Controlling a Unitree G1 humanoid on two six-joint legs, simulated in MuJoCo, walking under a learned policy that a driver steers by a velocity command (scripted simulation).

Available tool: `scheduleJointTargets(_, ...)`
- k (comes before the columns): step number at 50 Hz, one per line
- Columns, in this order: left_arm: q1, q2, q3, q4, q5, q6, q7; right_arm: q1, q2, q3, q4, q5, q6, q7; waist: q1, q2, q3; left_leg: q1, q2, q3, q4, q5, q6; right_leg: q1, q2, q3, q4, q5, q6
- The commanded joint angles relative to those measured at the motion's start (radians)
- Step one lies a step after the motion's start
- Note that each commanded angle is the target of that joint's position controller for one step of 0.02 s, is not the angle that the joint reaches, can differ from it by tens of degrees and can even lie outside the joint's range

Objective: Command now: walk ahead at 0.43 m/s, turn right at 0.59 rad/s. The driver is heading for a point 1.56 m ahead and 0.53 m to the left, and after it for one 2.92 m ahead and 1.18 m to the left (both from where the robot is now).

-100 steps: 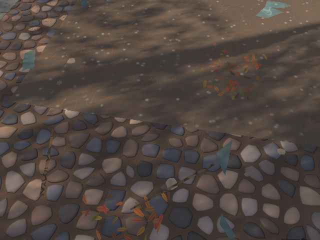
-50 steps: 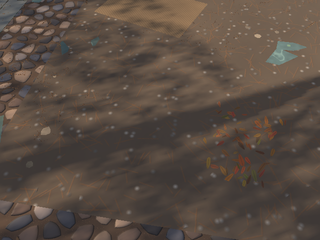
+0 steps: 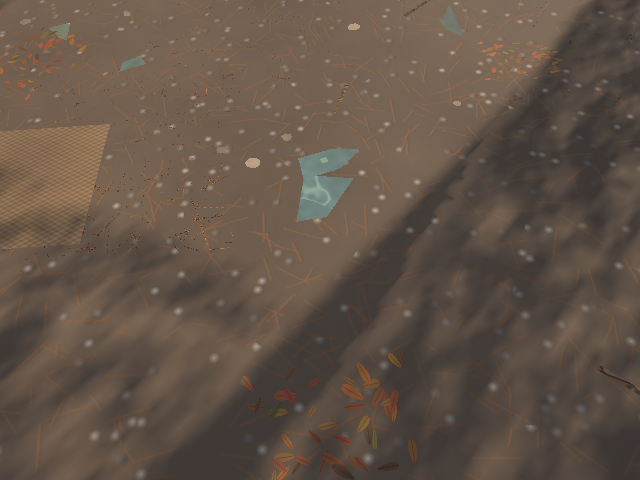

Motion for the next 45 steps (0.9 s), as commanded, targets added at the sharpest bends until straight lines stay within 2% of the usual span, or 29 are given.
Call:
scheduleJointTargets(1, 0.073, 0.151, 0.03, -0.038, 0.003, -0.005, 0.011, -0.115, -0.067, -0.006, -0.098, 0.006, -0.016, 0.001, 0.013, -0.09, 0.005, -0.039, -0.064, 0.044, -0.095, 0.059, 0.004, 0.048, -0.247, 0.193, 0.005, 0.592, -0.078)
scheduleJointTargets(4, 0.102, 0.154, 0.029, -0.037, 0.011, 0.009, 0.021, -0.154, -0.064, 0.006, -0.124, 0.018, -0.03, -0.005, 0.03, -0.117, -0.015, 0.044, -0.128, 0.059, -0.196, 0.057, 0.029, 0.074, -0.23, 0.191, 0.107, 0.779, -0.041)
scheduleJointTargets(5, 0.092, 0.156, 0.029, -0.042, 0.015, 0.012, 0.025, -0.133, -0.074, 0.005, -0.122, 0.02, -0.035, -0.008, 0.017, -0.129, -0.025, 0.102, -0.145, 0.049, -0.24, 0.047, 0.042, 0.072, -0.224, 0.204, 0.142, 0.797, -0.022)
scheduleJointTargets(7, 0.017, 0.177, 0.035, -0.071, 0.017, 0.009, 0.03, 0.012, -0.122, -0.007, -0.083, 0.02, -0.046, -0.023, -0.055, -0.148, -0.073, 0.317, -0.181, 0.036, -0.34, 0.026, 0.079, 0.025, -0.2, 0.229, 0.259, 0.869, 0.031)
scheduleJointTargets(8, -0.025, 0.189, 0.037, -0.083, 0.005, 0.0, 0.024, 0.126, -0.145, -0.015, -0.056, 0.018, -0.06, -0.034, -0.122, -0.131, -0.115, 0.474, -0.159, 0.026, -0.432, 0.142, 0.1, -0.019, -0.166, 0.224, 0.395, 0.836, 0.055)
scheduleJointTargets(9, -0.04, 0.149, 0.025, -0.115, -0.013, -0.014, 0.018, 0.272, -0.191, -0.025, -0.03, 0.002, -0.077, -0.044, -0.174, -0.062, -0.229, 0.718, 0.005, -0.074, -0.418, 0.415, 0.14, -0.134, -0.125, 0.188, 0.608, 0.57, 0.078)
scheduleJointTargets(10, 0.141, 0.032, 0.006, -0.121, -0.052, -0.009, 0.029, 0.274, -0.259, -0.033, -0.048, -0.011, -0.071, -0.041, -0.083, 0.2, -0.394, 0.991, 0.365, -0.409, -0.311, 1.059, 0.307, -0.372, 0.049, 0.056, 0.957, -0.421, 0.111)
scheduleJointTargets(11, 0.202, 0.131, 0.019, -0.088, -0.013, 0.004, 0.039, 0.274, -0.219, -0.036, -0.052, 0.026, -0.052, -0.031, -0.076, 0.141, -0.483, 0.926, 0.369, -0.545, -0.347, 1.03, 0.38, -0.394, 0.019, 0.066, 1.067, -0.404, 0.102)
scheduleJointTargets(12, 0.147, 0.141, 0.023, -0.063, 0.008, 0.015, 0.037, 0.197, -0.128, -0.013, -0.061, 0.037, -0.048, -0.027, -0.06, 0.05, -0.353, 0.792, 0.292, -0.432, -0.395, 0.877, 0.364, -0.398, -0.014, 0.088, 1.074, -0.311, 0.114)
scheduleJointTargets(13, 0.078, 0.117, 0.013, -0.066, 0.022, 0.021, 0.029, 0.134, -0.051, 0.012, -0.056, 0.039, -0.048, -0.024, -0.057, 0.007, -0.23, 0.678, 0.212, -0.315, -0.434, 0.756, 0.325, -0.416, -0.044, 0.079, 1.001, -0.277, 0.125)
scheduleJointTargets(14, 0.039, 0.091, 0.005, -0.07, 0.023, 0.03, 0.019, 0.115, -0.023, 0.026, -0.043, 0.034, -0.05, -0.025, -0.05, 0.025, -0.177, 0.61, 0.156, -0.248, -0.471, 0.685, 0.292, -0.401, -0.072, 0.082, 0.927, -0.257, 0.134)
scheduleJointTargets(15, 0.04, 0.074, -0.002, -0.069, 0.031, 0.047, 0.008, 0.105, -0.031, 0.028, -0.027, 0.036, -0.047, -0.027, -0.03, 0.064, -0.144, 0.524, 0.11, -0.195, -0.505, 0.637, 0.274, -0.341, -0.088, 0.057, 0.853, -0.235, 0.146)
scheduleJointTargets(17, 0.05, 0.056, -0.013, -0.063, 0.035, 0.069, 0.004, 0.093, -0.071, 0.022, -0.003, 0.026, -0.044, -0.018, 0.002, 0.096, -0.14, 0.434, 0.051, -0.14, -0.52, 0.64, 0.258, -0.24, -0.09, -0.029, 0.712, -0.213, 0.158)
scheduleJointTargets(19, 0.006, 0.057, -0.02, -0.071, 0.028, 0.08, 0.016, 0.112, -0.127, 0.002, 0.006, 0.02, -0.033, -0.013, -0.011, 0.114, -0.143, 0.43, 0.043, -0.165, -0.527, 0.558, 0.27, -0.236, -0.085, -0.065, 0.61, -0.233, 0.166)
scheduleJointTargets(21, -0.043, 0.07, -0.023, -0.084, 0.025, 0.092, 0.024, 0.133, -0.161, -0.016, 0.008, 0.023, -0.011, -0.011, -0.03, 0.119, -0.147, 0.404, 0.046, -0.219, -0.555, 0.264, 0.272, -0.23, -0.091, -0.068, 0.555, -0.23, 0.158)
scheduleJointTargets(23, -0.098, 0.081, -0.024, -0.104, 0.02, 0.097, 0.027, 0.124, -0.168, -0.03, -0.002, 0.023, 0.017, -0.008, -0.042, 0.126, -0.118, 0.341, 0.034, -0.278, -0.609, -0.099, 0.262, -0.218, -0.089, -0.072, 0.502, -0.207, 0.147)
scheduleJointTargets(24, -0.115, 0.082, -0.026, -0.112, 0.018, 0.095, 0.029, 0.116, -0.166, -0.035, -0.007, 0.021, 0.031, -0.007, -0.044, 0.13, -0.097, 0.308, 0.031, -0.306, -0.63, -0.21, 0.255, -0.203, -0.085, -0.077, 0.468, -0.198, 0.141)
scheduleJointTargets(27, -0.067, 0.064, -0.032, -0.104, 0.014, 0.074, 0.042, 0.096, -0.162, -0.048, -0.015, 0.03, 0.059, -0.009, -0.011, 0.112, -0.065, 0.216, 0.003, -0.345, -0.619, -0.301, 0.2, -0.068, -0.072, -0.09, 0.24, -0.101, 0.107)
scheduleJointTargets(28, -0.047, 0.084, -0.027, -0.103, 0.017, 0.063, 0.05, 0.103, -0.147, -0.046, -0.017, 0.035, 0.061, -0.012, -0.003, 0.082, -0.055, 0.171, -0.029, -0.337, -0.589, -0.339, 0.154, -0.012, -0.098, -0.053, 0.131, -0.103, 0.083)
scheduleJointTargets(29, -0.032, 0.156, -0.013, -0.116, 0.032, 0.055, 0.061, 0.123, -0.1, -0.036, -0.032, 0.043, 0.057, -0.011, -0.012, -0.068, -0.057, 0.109, -0.097, -0.262, -0.443, -0.402, 0.096, 0.021, -0.285, 0.136, -0.025, -0.232, 0.039)
scheduleJointTargets(30, -0.121, 0.238, 0.008, -0.142, 0.031, 0.055, 0.065, 0.102, -0.066, -0.034, -0.055, 0.055, 0.052, -0.015, -0.028, -0.305, -0.008, 0.035, -0.28, -0.026, -0.165, -0.408, 0.069, -0.105, -0.5, 0.405, -0.161, -0.309, -0.054)
scheduleJointTargets(31, -0.18, 0.193, 0.0, -0.155, 0.042, 0.054, 0.064, 0.133, -0.136, -0.052, -0.032, 0.017, 0.051, -0.019, -0.061, -0.18, 0.01, 0.119, -0.203, -0.047, 0.048, -0.414, 0.067, -0.216, -0.529, 0.341, -0.114, -0.093, -0.097)
scheduleJointTargets(32, -0.239, 0.127, -0.019, -0.173, 0.032, 0.049, 0.064, 0.187, -0.138, -0.061, -0.004, 0.019, 0.055, -0.016, -0.112, -0.119, -0.011, 0.17, -0.203, -0.043, 0.155, -0.375, 0.068, -0.236, -0.47, 0.243, -0.073, 0.07, -0.088)
scheduleJointTargets(33, -0.275, 0.097, -0.027, -0.183, 0.026, 0.045, 0.062, 0.232, -0.128, -0.062, 0.017, 0.017, 0.063, -0.014, -0.138, -0.103, -0.017, 0.178, -0.195, -0.029, 0.233, -0.332, 0.059, -0.224, -0.418, 0.143, -0.044, 0.195, -0.065)
scheduleJointTargets(34, -0.285, 0.093, -0.028, -0.191, 0.023, 0.041, 0.064, 0.247, -0.126, -0.064, 0.022, 0.013, 0.07, -0.013, -0.142, -0.126, -0.036, 0.157, -0.187, -0.014, 0.285, -0.307, 0.05, -0.175, -0.39, 0.081, -0.021, 0.27, -0.054)
scheduleJointTargets(36, -0.239, 0.093, -0.027, -0.188, 0.023, 0.04, 0.062, 0.226, -0.115, -0.06, 0.015, 0.015, 0.08, -0.005, -0.109, -0.153, -0.047, 0.115, -0.171, 0.016, 0.283, -0.304, 0.023, -0.086, -0.371, 0.009, 0.022, 0.427, -0.059)
scheduleJointTargets(39, -0.145, 0.122, -0.013, -0.164, 0.024, 0.044, 0.059, 0.137, -0.098, -0.048, -0.03, 0.024, 0.09, 0.012, -0.046, -0.173, -0.06, 0.094, -0.148, 0.03, 0.154, -0.327, 0.001, 0.041, -0.407, -0.001, 0.057, 0.482, -0.076)
scheduleJointTargets(42, -0.137, 0.155, 0.001, -0.162, 0.029, 0.047, 0.046, 0.098, -0.086, -0.037, -0.061, 0.032, 0.096, 0.024, -0.025, -0.201, -0.072, 0.195, -0.139, 0.067, 0.001, -0.366, 0.014, 0.033, -0.426, -0.034, 0.088, 0.483, -0.069)
scheduleJointTargets(45, -0.148, 0.184, 0.016, -0.161, 0.032, 0.051, 0.029, 0.093, -0.096, -0.036, -0.084, 0.043, 0.095, 0.025, -0.023, -0.228, -0.085, 0.298, -0.152, 0.116, -0.117, -0.375, 0.043, 0.001, -0.442, -0.059, 0.127, 0.511, -0.057)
